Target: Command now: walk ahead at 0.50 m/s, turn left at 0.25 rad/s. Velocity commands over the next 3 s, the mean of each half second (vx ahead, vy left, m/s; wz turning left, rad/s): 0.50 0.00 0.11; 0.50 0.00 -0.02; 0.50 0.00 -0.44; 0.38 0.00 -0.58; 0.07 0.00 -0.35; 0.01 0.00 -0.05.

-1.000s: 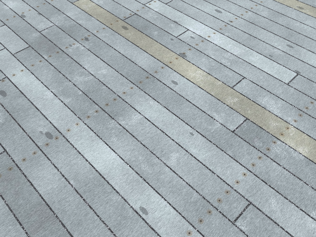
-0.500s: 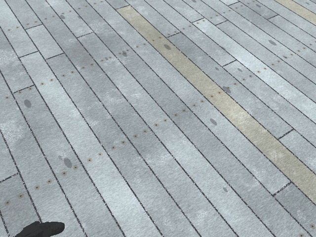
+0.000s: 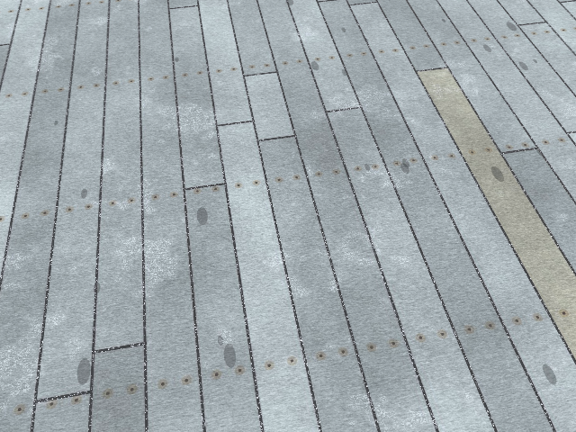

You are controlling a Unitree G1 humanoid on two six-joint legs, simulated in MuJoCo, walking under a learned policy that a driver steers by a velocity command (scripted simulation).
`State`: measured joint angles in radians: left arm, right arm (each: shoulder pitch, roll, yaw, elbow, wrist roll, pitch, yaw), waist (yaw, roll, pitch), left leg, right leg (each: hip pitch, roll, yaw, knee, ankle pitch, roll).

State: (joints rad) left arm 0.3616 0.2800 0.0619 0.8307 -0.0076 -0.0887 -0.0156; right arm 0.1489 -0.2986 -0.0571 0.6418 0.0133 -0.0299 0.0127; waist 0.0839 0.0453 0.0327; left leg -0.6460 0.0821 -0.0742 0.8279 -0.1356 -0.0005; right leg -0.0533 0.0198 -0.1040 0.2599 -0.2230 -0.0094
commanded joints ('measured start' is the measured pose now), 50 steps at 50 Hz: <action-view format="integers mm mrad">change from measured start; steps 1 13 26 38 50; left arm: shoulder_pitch -49 -98 -347 62 -79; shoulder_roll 175 157 54 181 161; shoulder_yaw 37 8 -17 33 26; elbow -54 -73 -134 -59 -36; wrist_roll -14 -29 -2 -8 -4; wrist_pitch -9 -22 5 2 -5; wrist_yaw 5 8 -12 -21 7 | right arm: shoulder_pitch -97 155 206 308 -38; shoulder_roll -19 -127 -147 -96 -41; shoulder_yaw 8 -31 -34 -1 1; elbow -79 2 125 176 74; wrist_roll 0 -5 -3 3 -17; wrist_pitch -29 -40 -60 -56 -50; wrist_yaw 19 12 -12 -14 -16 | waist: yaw -13 -151 -149 34 -55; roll -108 30 -4 -243 -93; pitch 21 -127 33 -393 8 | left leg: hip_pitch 52 735 536 -39 42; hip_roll -8 205 101 -121 26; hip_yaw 58 -363 -11 -75 17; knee -155 -558 -711 475 -99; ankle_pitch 106 -124 145 -440 105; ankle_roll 4 250 209 31 -35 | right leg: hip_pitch -31 -699 -579 462 -129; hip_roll -240 -129 -121 -392 -194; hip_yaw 123 161 121 814 271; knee -117 962 369 70 -140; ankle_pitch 260 -164 353 -135 217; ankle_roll -171 -20 32 -301 -220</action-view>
